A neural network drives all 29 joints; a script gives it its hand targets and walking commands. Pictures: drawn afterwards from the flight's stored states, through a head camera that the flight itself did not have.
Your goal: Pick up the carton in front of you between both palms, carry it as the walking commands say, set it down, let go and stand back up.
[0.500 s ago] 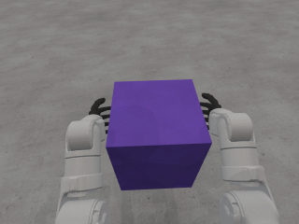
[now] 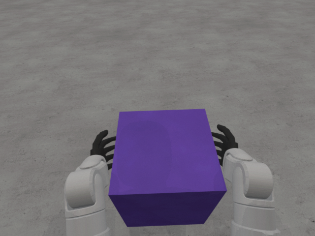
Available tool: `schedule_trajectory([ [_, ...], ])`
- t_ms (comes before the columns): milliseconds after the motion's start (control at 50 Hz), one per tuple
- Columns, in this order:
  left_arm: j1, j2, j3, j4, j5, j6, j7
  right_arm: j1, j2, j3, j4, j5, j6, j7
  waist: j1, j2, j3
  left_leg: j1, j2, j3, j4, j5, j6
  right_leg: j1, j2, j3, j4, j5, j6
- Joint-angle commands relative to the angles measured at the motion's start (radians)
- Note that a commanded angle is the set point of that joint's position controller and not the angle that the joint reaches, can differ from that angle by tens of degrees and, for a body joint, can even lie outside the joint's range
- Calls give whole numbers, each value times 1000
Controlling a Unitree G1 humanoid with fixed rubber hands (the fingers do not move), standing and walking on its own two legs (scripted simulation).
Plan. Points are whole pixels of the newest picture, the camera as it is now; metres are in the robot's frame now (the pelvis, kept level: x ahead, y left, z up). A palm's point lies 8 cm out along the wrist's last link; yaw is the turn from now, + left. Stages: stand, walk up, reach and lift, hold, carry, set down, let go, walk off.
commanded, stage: carry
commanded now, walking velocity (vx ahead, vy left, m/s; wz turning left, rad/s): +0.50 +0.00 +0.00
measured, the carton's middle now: (164, 171) +0.30 +0.00 +0.03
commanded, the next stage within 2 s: none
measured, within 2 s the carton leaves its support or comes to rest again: neither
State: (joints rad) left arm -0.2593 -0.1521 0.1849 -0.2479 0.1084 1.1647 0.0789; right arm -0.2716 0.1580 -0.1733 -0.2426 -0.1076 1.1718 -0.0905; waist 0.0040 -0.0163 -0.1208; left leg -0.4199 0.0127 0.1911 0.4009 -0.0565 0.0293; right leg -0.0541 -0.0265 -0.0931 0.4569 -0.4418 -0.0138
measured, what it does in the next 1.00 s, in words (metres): walks ahead: right foot, then left foot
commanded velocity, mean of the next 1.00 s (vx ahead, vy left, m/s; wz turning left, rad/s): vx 0.23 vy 0.00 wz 0.00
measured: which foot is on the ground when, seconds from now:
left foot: down 0.00-0.50, up 0.52-0.82, down 0.84-1.00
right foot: down 0.00-0.00, up 0.02-0.44, down 0.46-1.00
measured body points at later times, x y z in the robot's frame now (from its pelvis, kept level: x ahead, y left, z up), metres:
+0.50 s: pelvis +0.30 -0.03 -0.01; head +0.26 -0.04 +0.44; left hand +0.57 +0.12 +0.08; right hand +0.57 -0.18 +0.07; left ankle +0.10 +0.09 -0.71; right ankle +0.42 -0.12 -0.73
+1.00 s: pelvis +0.50 -0.01 +0.00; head +0.47 +0.00 +0.45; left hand +0.77 +0.14 +0.08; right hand +0.78 -0.16 +0.09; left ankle +0.55 +0.08 -0.73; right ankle +0.41 -0.12 -0.73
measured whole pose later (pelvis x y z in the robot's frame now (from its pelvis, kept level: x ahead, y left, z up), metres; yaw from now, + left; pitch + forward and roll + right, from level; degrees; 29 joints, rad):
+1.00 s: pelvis +0.50 -0.01 +0.00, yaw -1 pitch +3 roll +1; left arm -0.16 -0.13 0.12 -0.29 0.13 1.24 0.08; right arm -0.18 0.14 -0.11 -0.26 -0.12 1.22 -0.07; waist 0.01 -0.05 -0.15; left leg -0.35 0.04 0.21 0.49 -0.19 0.04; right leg -0.15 -0.09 -0.17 0.50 -0.39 0.03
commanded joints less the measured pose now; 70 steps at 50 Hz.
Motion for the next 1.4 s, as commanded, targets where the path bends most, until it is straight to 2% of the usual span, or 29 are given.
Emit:
schedule_trajectory([
  [0, -452, -905, -762, -79, -380, 46, -257, -384, 909, 737, -3, 340, 22, 244, -24, 262, -428, 792, 406, -590, -46, -18, 191, -513, 5, -29, 589, 135, 38],
  [20, -473, -883, -775, -108, -390, 49, -261, -363, 919, 737, -15, 354, 21, 249, -25, 271, -363, 762, 419, -675, -106, -21, 229, -672, 25, 45, 727, -75, 22],
  [60, -492, -905, -787, -117, -409, 47, -264, -401, 934, 749, -73, 382, 24, 255, -22, 110, -285, 610, 377, -525, -133, -3, 184, -682, -63, 93, 742, -12, 0],
  [80, -482, -913, -789, -118, -413, 44, -264, -419, 941, 758, -96, 394, 25, 258, -18, 63, -247, 519, 354, -446, -170, -36, 146, -649, -97, 98, 678, 48, 5],
  [120, -456, -930, -797, -117, -414, 42, -258, -425, 937, 769, -115, 411, 27, 262, -14, 98, -228, 413, 304, -316, -230, -125, 108, -565, -99, 58, 557, 138, 26],
  [180, -404, -923, -802, -111, -397, 40, -246, -380, 914, 772, -115, 418, 30, 271, -15, 140, -193, 394, 269, -232, -281, -157, 111, -568, -95, 9, 395, 232, 57],
  [260, -370, -897, -802, -120, -385, 44, -235, -346, 875, 769, -122, 416, 35, 274, -18, 145, -137, 424, 234, -149, -263, -1, 95, -564, -80, -46, 203, 353, 57],
  [360, -364, -848, -793, -136, -388, 64, -235, -320, 831, 757, -123, 393, 50, 263, -24, 164, -71, 463, 232, -97, -210, 122, 78, -507, -60, -85, 67, 415, 22],
  [400, -372, -824, -781, -126, -388, 73, -237, -332, 812, 758, -116, 388, 57, 258, -22, 174, -78, 464, 229, -73, -130, 219, 62, -409, -37, -119, 26, 375, 0],
  [440, -344, -814, -763, -91, -385, 75, -239, -336, 797, 762, -109, 385, 65, 255, 7, 107, -174, 349, 164, 17, 159, 315, 13, -74, 22, -178, -16, 285, -10],
  [460, -326, -808, -749, -76, -374, 74, -241, -347, 787, 764, -111, 387, 69, 253, 27, -13, -259, 156, 125, 17, 399, 107, -31, 147, -154, 82, -67, 147, -48],
  [480, -328, -807, -738, -46, -367, 64, -244, -375, 806, 774, -130, 394, 76, 253, 28, -285, -336, -129, -7, -9, 702, -184, -76, 347, -395, 503, -169, 163, -183],
  [500, -309, -844, -744, -44, -379, 58, -246, -381, 815, 778, -121, 402, 71, 256, 20, -291, -300, -236, -21, -121, 833, -427, -58, 319, -409, 554, -204, 459, -204],
  [540, -341, -912, -759, -88, -396, 41, -252, -386, 894, 789, -114, 410, 47, 263, 17, -106, -313, -223, 72, -179, 867, -399, -27, 223, -371, 317, -131, 796, -173],
  [560, -361, -944, -770, -110, -402, 30, -256, -382, 920, 794, -118, 409, 35, 264, 12, -44, -297, -192, 103, -184, 785, -352, -25, 155, -344, 230, -143, 806, -139],
  [580, -373, -960, -780, -128, -411, 20, -259, -381, 934, 803, -131, 408, 23, 262, 6, -54, -295, -139, 112, -169, 677, -319, -31, 99, -313, 142, -163, 775, -100],
  [600, -381, -969, -787, -142, -418, 11, -263, -378, 940, 812, -146, 402, 14, 258, 3, -86, -296, -94, 92, -137, 597, -306, -38, 66, -289, 89, -174, 769, -86],
  [680, -338, -936, -796, -189, -432, 5, -271, -318, 945, 821, -181, 389, -4, 237, 2, -141, -294, 18, 53, -74, 304, -242, -55, 24, -249, -34, -164, 796, -104],
  [740, -309, -891, -791, -211, -422, 14, -267, -320, 900, 819, -229, 390, 9, 230, 10, -158, -284, 67, 40, -45, 186, -85, -54, 12, -242, -60, -131, 791, -94],
  [800, -291, -848, -780, -189, -396, 35, -258, -296, 850, 802, -211, 387, 38, 239, 3, -94, -242, 197, 49, -13, -39, 151, -55, -37, -189, -91, -29, 643, -36],
  [820, -288, -832, -774, -169, -385, 43, -255, -296, 832, 793, -198, 387, 49, 245, 2, -65, -236, 279, 93, -36, -68, 222, -55, -88, -179, -83, 11, 559, -8],
  [840, -279, -813, -765, -140, -373, 51, -252, -297, 802, 779, -180, 386, 62, 250, 6, -4, -255, 391, 196, -127, -19, 460, -42, -182, -161, -80, 65, 395, 24],
  [860, -301, -806, -773, -138, -374, 64, -248, -302, 789, 762, -137, 377, 66, 257, 7, 96, -275, 470, 270, -186, 61, 688, 23, -241, -119, -46, 70, 225, 57],
  [880, -318, -794, -775, -139, -376, 77, -247, -279, 800, 748, -88, 371, 62, 262, 3, 175, -287, 438, 284, -233, 38, 574, 63, -216, -106, -28, 44, 137, 64],
  [900, -344, -804, -783, -129, -379, 83, -249, -269, 817, 737, -58, 367, 61, 266, 4, 172, -260, 369, 267, -234, 6, 492, 64, -174, -107, -25, 36, 148, 64],
  [980, -410, -864, -801, -105, -407, 73, -259, -309, 875, 730, -42, 368, 48, 267, 0, 98, -260, 338, 195, -141, 87, 521, 24, -115, -130, -25, 24, 378, 65],
  [1080, -406, -893, -796, -126, -413, 58, -255, -355, 899, 754, -101, 389, 37, 258, -1, 38, -316, 359, 181, -119, 153, 588, 33, -96, -127, -31, 56, 514, 67],
  [1240, -351, -888, -782, -136, -395, 52, -250, -344, 887, 780, -143, 402, 38, 259, -2, 5, -308, 304, 166, -98, 178, 467, 27, -71, -139, -20, 65, 598, 54],
  [1380, -333, -892, -792, -104, -379, 38, -255, -319, 886, 789, -107, 387, 26, 268, -4, 7, -250, 268, 165, -92, 158, 313, 17, -103, -143, -10, 42, 508, 37],
])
